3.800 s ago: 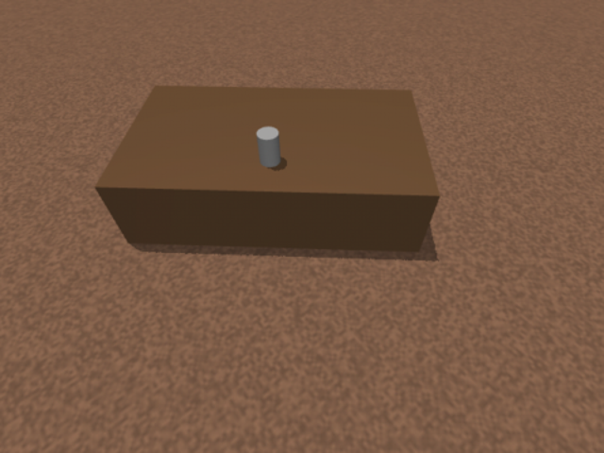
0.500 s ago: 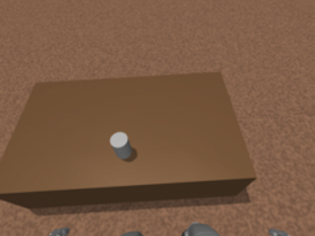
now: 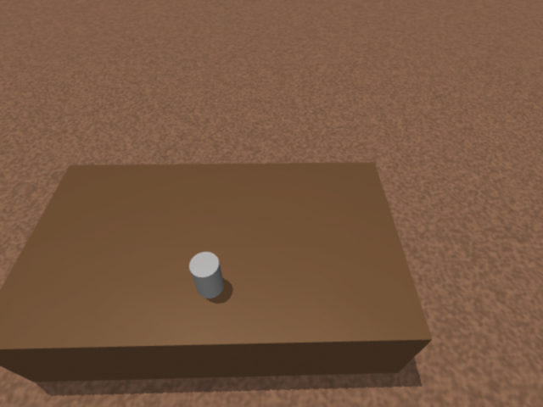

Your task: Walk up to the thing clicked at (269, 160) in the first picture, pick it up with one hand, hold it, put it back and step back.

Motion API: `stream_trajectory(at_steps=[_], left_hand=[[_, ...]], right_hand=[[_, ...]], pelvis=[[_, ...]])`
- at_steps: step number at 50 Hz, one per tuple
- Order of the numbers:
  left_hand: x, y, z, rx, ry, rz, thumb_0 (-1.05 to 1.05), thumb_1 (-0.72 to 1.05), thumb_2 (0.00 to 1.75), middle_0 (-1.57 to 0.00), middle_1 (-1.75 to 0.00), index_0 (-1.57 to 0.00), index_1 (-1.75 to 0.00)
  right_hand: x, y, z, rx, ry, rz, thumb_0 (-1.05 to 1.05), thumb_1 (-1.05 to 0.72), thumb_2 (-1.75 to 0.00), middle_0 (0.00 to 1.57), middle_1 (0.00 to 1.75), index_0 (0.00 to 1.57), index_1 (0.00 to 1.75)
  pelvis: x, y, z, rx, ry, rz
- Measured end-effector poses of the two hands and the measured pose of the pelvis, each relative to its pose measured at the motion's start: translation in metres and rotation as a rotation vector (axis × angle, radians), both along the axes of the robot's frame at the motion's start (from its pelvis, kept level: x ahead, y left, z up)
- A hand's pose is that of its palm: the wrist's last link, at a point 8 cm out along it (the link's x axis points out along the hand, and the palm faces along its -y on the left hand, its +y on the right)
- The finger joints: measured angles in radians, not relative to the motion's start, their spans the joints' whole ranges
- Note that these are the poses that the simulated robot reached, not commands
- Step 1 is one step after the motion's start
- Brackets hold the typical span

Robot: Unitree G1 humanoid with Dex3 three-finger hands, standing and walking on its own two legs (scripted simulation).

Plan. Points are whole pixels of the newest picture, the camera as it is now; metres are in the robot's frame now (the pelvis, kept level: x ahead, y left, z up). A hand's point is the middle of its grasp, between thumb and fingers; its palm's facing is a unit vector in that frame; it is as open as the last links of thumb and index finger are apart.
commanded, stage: walk up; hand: left
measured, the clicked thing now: (207, 275) +0.53 +0.20 -0.38
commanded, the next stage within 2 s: stand in 0.60 s
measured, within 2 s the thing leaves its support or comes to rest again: neither
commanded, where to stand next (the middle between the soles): +0.05 -0.01 m, yaw +0 degrees
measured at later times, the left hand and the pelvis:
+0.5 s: hand out of the picture +0.10 +0.25 -0.15, palm faces +0.01 -0.95 -0.31, open 7.4 cm; pelvis +0.02 +0.00 +0.00, yaw +0 degrees
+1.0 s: hand out of the picture +0.12 +0.26 -0.15, palm faces -0.01 -0.94 -0.34, open 7.4 cm; pelvis +0.04 +0.01 +0.01, yaw +1 degrees
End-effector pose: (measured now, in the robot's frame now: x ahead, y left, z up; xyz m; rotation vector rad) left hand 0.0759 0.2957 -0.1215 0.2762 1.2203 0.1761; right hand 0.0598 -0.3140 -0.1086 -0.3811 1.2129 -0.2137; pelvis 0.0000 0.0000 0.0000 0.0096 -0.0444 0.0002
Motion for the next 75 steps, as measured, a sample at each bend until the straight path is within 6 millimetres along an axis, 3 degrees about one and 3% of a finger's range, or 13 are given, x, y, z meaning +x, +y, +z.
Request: stream_trajectory(at_steps=[9, 22, 34, 51, 64, 75], left_hand=[[-0.013, 0.004, 0.002, 0.013, 0.051, 0.036, 0.01, 0.91, 0.90, -0.20, -0.30, -0.20, -0.30], [0.012, 0.002, 0.004, 0.008, 0.014, 0.030, 0.01, 0.91, 0.90, -0.20, -0.30, -0.20, -0.30], [0.029, -0.002, 0.004, 0.002, -0.008, 0.001, 0.00, 0.91, 0.90, -0.20, -0.30, -0.20, -0.30], [0.040, 0.010, 0.012, 0.038, -0.014, 0.002, 0.00, 0.91, 0.90, -0.20, -0.30, -0.21, -0.30], [0.036, 0.011, 0.011, 0.038, -0.008, 0.012, 0.00, 0.91, 0.90, -0.20, -0.30, -0.21, -0.30], [0.027, 0.009, 0.008, 0.036, 0.016, 0.016, 0.00, 0.91, 0.90, -0.20, -0.30, -0.21, -0.30]], right_hand=[[0.022, 0.013, -0.005, 0.035, -0.006, 0.016, 0.01, -0.90, -0.90, 0.20, 0.30, 0.20, 0.30], [0.044, 0.018, -0.003, 0.041, -0.034, 0.007, 0.01, -0.90, -0.90, 0.20, 0.30, 0.20, 0.30], [0.041, 0.014, -0.001, 0.033, -0.008, -0.016, 0.01, -0.90, -0.90, 0.20, 0.30, 0.20, 0.30], [0.044, 0.032, -0.010, 0.078, 0.026, -0.014, 0.01, -0.90, -0.90, 0.20, 0.30, 0.20, 0.30], [0.057, 0.030, -0.006, 0.065, 0.001, -0.001, 0.01, -0.90, -0.90, 0.20, 0.30, 0.20, 0.30], [0.057, 0.027, -0.005, 0.059, 0.008, 0.003, 0.01, -0.90, -0.90, 0.20, 0.30, 0.20, 0.30]], pelvis=[[0.008, 0.001, 0.002, -0.004, 0.008, 0.002], [0.018, 0.002, 0.004, -0.005, 0.009, 0.004], [0.024, 0.004, 0.005, -0.009, 0.012, 0.007], [0.038, 0.010, 0.007, -0.009, 0.010, 0.015], [0.040, 0.010, 0.007, -0.008, 0.006, 0.020], [0.040, 0.009, 0.007, -0.008, 0.008, 0.022]])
